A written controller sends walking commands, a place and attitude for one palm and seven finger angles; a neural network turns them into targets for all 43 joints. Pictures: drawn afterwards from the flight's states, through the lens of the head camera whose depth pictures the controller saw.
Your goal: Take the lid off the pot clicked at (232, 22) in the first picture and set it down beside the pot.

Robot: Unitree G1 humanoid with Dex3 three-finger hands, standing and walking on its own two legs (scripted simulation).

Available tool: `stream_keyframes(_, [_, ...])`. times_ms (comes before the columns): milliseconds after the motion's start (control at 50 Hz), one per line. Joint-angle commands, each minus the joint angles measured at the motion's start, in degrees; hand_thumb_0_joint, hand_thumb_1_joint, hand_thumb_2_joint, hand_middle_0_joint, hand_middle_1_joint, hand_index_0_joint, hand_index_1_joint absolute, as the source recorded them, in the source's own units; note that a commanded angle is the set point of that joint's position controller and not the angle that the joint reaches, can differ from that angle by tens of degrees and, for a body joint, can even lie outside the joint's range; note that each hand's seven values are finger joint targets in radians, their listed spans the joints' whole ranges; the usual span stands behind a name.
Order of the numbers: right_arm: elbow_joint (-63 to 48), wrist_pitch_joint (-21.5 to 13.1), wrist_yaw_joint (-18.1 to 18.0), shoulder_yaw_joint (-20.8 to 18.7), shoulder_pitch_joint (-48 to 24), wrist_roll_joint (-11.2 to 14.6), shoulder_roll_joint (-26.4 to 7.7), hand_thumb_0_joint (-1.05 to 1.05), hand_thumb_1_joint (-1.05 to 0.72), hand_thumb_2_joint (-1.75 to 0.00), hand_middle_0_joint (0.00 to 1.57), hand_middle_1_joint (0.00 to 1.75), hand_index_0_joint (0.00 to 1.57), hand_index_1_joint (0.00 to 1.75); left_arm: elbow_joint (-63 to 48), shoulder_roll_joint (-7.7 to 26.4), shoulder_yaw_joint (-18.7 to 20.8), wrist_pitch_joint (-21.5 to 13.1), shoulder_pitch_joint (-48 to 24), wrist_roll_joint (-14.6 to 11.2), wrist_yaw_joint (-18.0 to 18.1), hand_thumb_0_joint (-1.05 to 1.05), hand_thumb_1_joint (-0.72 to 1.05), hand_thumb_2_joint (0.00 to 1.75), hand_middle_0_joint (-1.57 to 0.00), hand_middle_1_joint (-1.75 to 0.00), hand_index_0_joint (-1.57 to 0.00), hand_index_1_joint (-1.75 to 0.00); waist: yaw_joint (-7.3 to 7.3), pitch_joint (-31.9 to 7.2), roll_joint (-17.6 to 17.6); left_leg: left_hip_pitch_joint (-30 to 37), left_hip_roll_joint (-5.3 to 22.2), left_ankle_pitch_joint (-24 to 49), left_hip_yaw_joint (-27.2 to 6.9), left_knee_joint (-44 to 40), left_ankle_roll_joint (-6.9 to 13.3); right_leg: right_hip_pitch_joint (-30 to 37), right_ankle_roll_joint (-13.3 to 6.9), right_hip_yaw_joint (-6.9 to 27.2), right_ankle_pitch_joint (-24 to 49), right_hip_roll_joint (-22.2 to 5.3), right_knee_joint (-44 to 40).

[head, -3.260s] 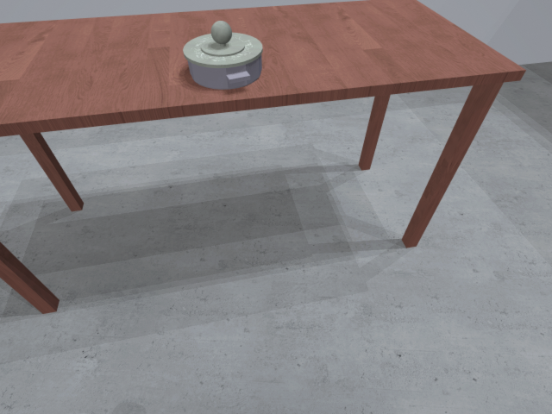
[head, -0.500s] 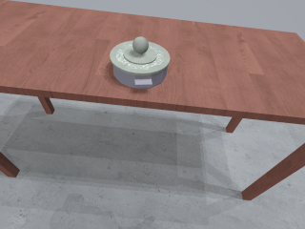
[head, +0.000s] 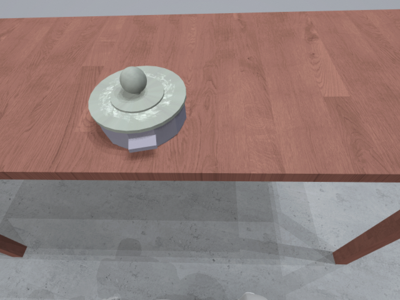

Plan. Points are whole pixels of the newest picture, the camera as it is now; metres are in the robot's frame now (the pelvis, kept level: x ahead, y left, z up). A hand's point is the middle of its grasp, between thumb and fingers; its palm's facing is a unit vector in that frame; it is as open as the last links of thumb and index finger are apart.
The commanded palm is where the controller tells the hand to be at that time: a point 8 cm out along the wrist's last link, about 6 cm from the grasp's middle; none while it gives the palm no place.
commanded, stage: come to a stop and stand still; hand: left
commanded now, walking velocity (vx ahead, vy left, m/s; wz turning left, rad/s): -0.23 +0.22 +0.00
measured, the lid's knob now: (133, 80) +0.48 +0.14 +0.18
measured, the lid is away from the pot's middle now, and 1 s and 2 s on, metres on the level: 0.00 0.00 0.00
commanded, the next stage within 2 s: look again from close up in 1.20 s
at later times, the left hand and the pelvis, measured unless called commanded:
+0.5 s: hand out of the picture -0.03 +0.30 -0.17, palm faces +0.08 -0.94 -0.32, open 7.4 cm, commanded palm none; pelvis -0.08 +0.08 -0.01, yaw -1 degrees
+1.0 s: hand out of the picture -0.10 +0.32 -0.16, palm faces +0.00 -0.97 -0.22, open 7.4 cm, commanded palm none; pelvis -0.15 +0.13 +0.00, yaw -2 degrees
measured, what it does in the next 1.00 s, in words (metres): walks backwards: left foot, then right foot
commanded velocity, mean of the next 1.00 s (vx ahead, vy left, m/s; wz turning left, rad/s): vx -0.01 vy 0.02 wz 0.00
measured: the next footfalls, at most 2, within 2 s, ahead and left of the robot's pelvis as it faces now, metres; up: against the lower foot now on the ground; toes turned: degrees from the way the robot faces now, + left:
left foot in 0.30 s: +0.00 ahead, +0.16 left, +0.00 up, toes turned +3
right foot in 0.52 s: -0.05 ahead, +0.01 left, +0.00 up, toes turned +1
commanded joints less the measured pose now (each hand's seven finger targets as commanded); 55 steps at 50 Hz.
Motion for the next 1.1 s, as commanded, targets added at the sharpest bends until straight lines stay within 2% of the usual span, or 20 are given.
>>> stream_keyframes(0, [-4.5, 1.0, 0.0, -1.8, 1.2, -0.4, -4.9, 0.00, -0.90, -0.90, 0.20, 0.30, 0.20, 0.30, -1.5, 12.9, 3.9, 0.7, 8.4, -0.1, 1.7, 0.00, 0.90, 0.90, -0.20, -0.30, -0.20, -0.30, 3.49, -11.4, -10.5, -11.8, -0.1, 1.2, -5.2, 18.5, -1.1, 16.7, -12.3, 13.6, 51.8, -17.1, -9.8])
stream_keyframes(180, [-8.1, 1.2, 1.9, -1.3, -1.0, -0.7, -4.6, 0.00, -0.90, -0.90, 0.20, 0.30, 0.20, 0.30, -6.9, 15.4, 4.7, 1.8, 2.2, 1.1, 1.1, 0.00, 0.90, 0.90, -0.20, -0.30, -0.20, -0.30, 2.52, -9.0, -13.7, -3.4, -0.1, 6.8, -1.4, 0.7, -0.9, 4.6, -9.4, 13.1, 8.3, -13.6, -17.2])
stream_keyframes(200, [-11.9, -1.0, 1.9, -1.9, 5.3, -0.1, -7.7, 0.00, -0.90, -0.90, 0.20, 0.30, 0.20, 0.30, -8.3, 16.8, 3.9, 1.0, 1.8, 1.2, 3.1, 0.00, 0.90, 0.90, -0.20, -0.30, -0.20, -0.30, -2.04, -23.4, -8.0, -4.1, -2.5, 0.2, 3.2, -5.7, -2.5, 23.9, -8.3, 16.7, 37.9, -15.2, -9.2])
stream_keyframes(220, [-11.7, -1.0, 1.4, -1.7, 2.5, 0.7, -5.1, 0.00, -0.90, -0.90, 0.20, 0.30, 0.20, 0.30, -8.7, 18.0, 4.3, 1.8, 2.2, 0.8, 3.3, 0.00, 0.90, 0.90, -0.20, -0.30, -0.20, -0.30, 0.12, -21.9, -3.5, 1.4, -0.7, 5.5, 1.2, -16.5, -2.5, 20.6, -9.4, 16.0, 35.7, -16.6, -2.1])
stream_keyframes(260, [-13.7, -1.5, 0.8, -1.8, 2.5, -0.6, -8.4, 0.00, -0.90, -0.90, 0.20, 0.30, 0.20, 0.30, -9.1, 14.0, 2.4, 3.2, 3.6, 0.0, 2.9, 0.00, 0.90, 0.90, -0.20, -0.30, -0.20, -0.30, -0.59, -15.4, 0.2, 7.4, 0.2, 19.3, 1.1, -29.3, -0.2, 5.0, -2.7, 5.9, 3.7, -6.5, 3.2])
stream_keyframes(280, [-15.2, -1.2, 0.8, -2.6, 0.6, -1.5, -12.7, 0.00, -0.90, -0.90, 0.20, 0.30, 0.20, 0.30, -9.3, 10.1, 1.7, 4.4, 3.1, -0.5, 2.1, 0.00, 0.90, 0.90, -0.20, -0.30, -0.20, -0.30, -0.46, -7.6, 12.1, 3.4, 9.7, 15.7, -11.6, -35.0, 4.1, -5.2, 0.9, 0.0, -14.1, 1.1, 9.1])
stream_keyframes(300, [-17.5, -0.4, 0.6, -2.9, -4.5, -2.1, -15.2, 0.00, -0.90, -0.90, 0.20, 0.30, 0.20, 0.30, -9.5, 8.5, 1.9, 5.3, 4.5, -0.7, 1.6, 0.00, 0.90, 0.90, -0.20, -0.30, -0.20, -0.30, 1.03, -0.1, 15.4, -9.0, 15.3, 12.2, -17.5, -38.0, 9.8, -5.9, 1.1, 2.5, -17.1, 4.6, 19.2])
stream_keyframes(320, [-19.2, -0.2, 1.0, -2.8, -7.9, -2.4, -15.4, 0.00, -0.90, -0.90, 0.20, 0.30, 0.20, 0.30, -10.3, 9.0, 2.3, 5.7, 5.7, -0.9, 1.2, 0.00, 0.90, 0.90, -0.20, -0.30, -0.20, -0.30, 3.49, 3.2, 10.1, -17.0, 16.6, 6.2, -15.4, -41.0, 11.8, -3.6, 0.4, 4.5, -14.3, 3.0, 22.7])
stream_keyframes(380, [-18.4, -0.3, 1.3, -1.0, -10.3, -1.9, -10.8, 0.00, -0.90, -0.90, 0.20, 0.30, 0.20, 0.30, -8.0, 8.4, 1.8, 4.9, 8.0, -0.4, 0.4, 0.00, 0.90, 0.90, -0.20, -0.30, -0.20, -0.30, 4.27, 6.4, 7.6, -22.1, 10.2, 3.2, -11.6, -37.9, 9.1, 0.7, 0.0, 5.7, -10.0, 4.5, 24.7])
stream_keyframes(480, [-17.2, -0.2, 0.8, -0.6, -4.4, -1.6, -10.1, 0.00, -0.90, -0.90, 0.20, 0.30, 0.20, 0.30, -6.6, 8.0, 1.2, 2.9, 15.8, 0.2, 0.3, 0.00, 0.90, 0.90, -0.20, -0.30, -0.20, -0.30, 4.94, 2.4, -3.0, -13.3, 9.2, -0.6, -12.3, -29.6, 7.8, 7.7, -1.8, 6.5, -8.2, 4.0, -3.6])
stream_keyframes(520, [-17.8, 0.4, 0.4, -0.1, -0.1, -0.4, -6.1, 0.00, -0.90, -0.90, 0.20, 0.30, 0.20, 0.30, -8.4, 12.2, 1.5, 1.5, 13.8, 0.9, 0.6, 0.00, 0.90, 0.90, -0.20, -0.30, -0.20, -0.30, 1.47, -0.3, -13.9, -7.9, -1.5, 4.4, -2.7, -11.6, 2.5, 0.5, -9.0, 30.9, -19.2, -10.0, -21.0])
stream_keyframes(540, [-17.5, 1.0, 0.5, -0.9, 0.7, -0.8, -7.5, 0.00, -0.90, -0.90, 0.20, 0.30, 0.20, 0.30, -9.7, 14.1, 1.8, 1.5, 10.9, 0.7, 0.6, 0.00, 0.90, 0.90, -0.20, -0.30, -0.20, -0.30, 0.42, -2.6, -10.5, -2.8, -3.6, 6.7, -3.7, -0.8, 1.2, -5.3, -13.9, 34.3, -23.5, -13.6, -24.8])
stream_keyframes(560, [-16.3, 0.8, 1.0, -0.9, 1.6, -0.7, -7.9, 0.00, -0.90, -0.90, 0.20, 0.30, 0.20, 0.30, -10.3, 12.5, 2.1, 0.6, 7.7, 0.5, 1.1, 0.00, 0.90, 0.90, -0.20, -0.30, -0.20, -0.30, 0.03, -2.1, -15.4, -7.1, -1.9, 7.2, -6.2, 3.1, 1.9, -4.1, -14.4, 35.7, -23.0, -12.5, -25.5])
stream_keyframes(620, [-13.9, -0.1, 1.5, -0.9, 5.8, -0.5, -6.4, 0.00, -0.90, -0.90, 0.20, 0.30, 0.20, 0.30, -11.0, 11.5, 2.1, 0.2, 5.8, 0.4, 1.4, 0.00, 0.90, 0.90, -0.20, -0.30, -0.20, -0.30, -1.42, -4.8, -8.4, -3.3, -1.3, 10.1, -4.9, 0.1, 2.3, -2.6, -13.1, 25.3, -14.3, -8.8, -21.4])
stream_keyframes(700, [-11.1, -1.4, 1.2, 0.3, 8.0, -0.4, -1.9, 0.00, -0.90, -0.90, 0.20, 0.30, 0.20, 0.30, -8.0, 11.8, 2.4, 1.3, 9.9, 0.3, 1.2, 0.00, 0.90, 0.90, -0.20, -0.30, -0.20, -0.30, -0.29, -4.6, -6.1, 9.1, -3.6, 14.9, 0.3, -27.8, 2.7, -4.7, -6.8, 17.6, -18.3, -3.9, -15.3])
stream_keyframes(760, [-11.2, -2.5, 0.4, 0.1, 6.5, -1.5, -5.5, 0.00, -0.90, -0.90, 0.20, 0.30, 0.20, 0.30, -7.1, 6.9, 1.6, 1.7, 11.3, -0.6, 0.4, 0.00, 0.90, 0.90, -0.20, -0.30, -0.20, -0.30, 1.27, -2.1, 8.7, 1.2, 8.9, 7.5, -16.0, -39.2, 7.3, -3.4, -0.7, 6.8, -10.8, 5.0, -1.5])
stream_keyframes(780, [-11.8, -2.5, -0.1, 0.0, 5.0, -1.7, -6.5, 0.00, -0.90, -0.90, 0.20, 0.30, 0.20, 0.30, -6.8, 6.4, 1.6, 1.3, 11.7, -0.7, 0.3, 0.00, 0.90, 0.90, -0.20, -0.30, -0.20, -0.30, 2.24, -1.8, 7.5, -4.0, 11.1, 8.8, -16.5, -40.2, 8.7, 0.8, -0.5, 4.7, -7.3, 6.0, 1.1])
stream_keyframes(800, [-11.1, -2.9, -0.2, 0.5, 2.6, -1.3, -5.5, 0.00, -0.90, -0.90, 0.20, 0.30, 0.20, 0.30, -4.8, 6.5, 1.5, 1.8, 10.9, -0.3, 0.3, 0.00, 0.90, 0.90, -0.20, -0.30, -0.20, -0.30, 3.11, -1.7, 12.2, -7.4, 10.2, 6.5, -18.1, -41.0, 8.7, 4.1, -1.0, 5.5, -6.5, 4.9, 2.1])
stream_keyframes(880, [-9.2, -2.7, -0.7, 0.9, 3.1, -1.1, -5.6, 0.00, -0.90, -0.90, 0.20, 0.30, 0.20, 0.30, -2.6, 4.9, 1.1, 1.7, 12.4, -0.3, -0.4, 0.00, 0.90, 0.90, -0.20, -0.30, -0.20, -0.30, 3.83, -0.2, 2.3, -9.6, 6.8, 5.3, -13.5, -37.1, 6.5, 9.5, -1.4, 7.9, -1.3, 4.2, -4.8])
stream_keyframes(1080, [-6.3, -2.5, -0.1, 1.2, 8.2, -1.4, -4.1, 0.00, -0.90, -0.90, 0.20, 0.30, 0.20, 0.30, -3.1, 6.3, 1.2, 1.2, 9.6, -0.5, -0.3, 0.00, 0.90, 0.90, -0.20, -0.30, -0.20, -0.30, 1.41, -0.1, -0.8, -5.1, 4.1, 3.1, -11.2, -34.6, 5.2, 3.6, -2.7, 12.1, -10.5, 2.0, -11.5])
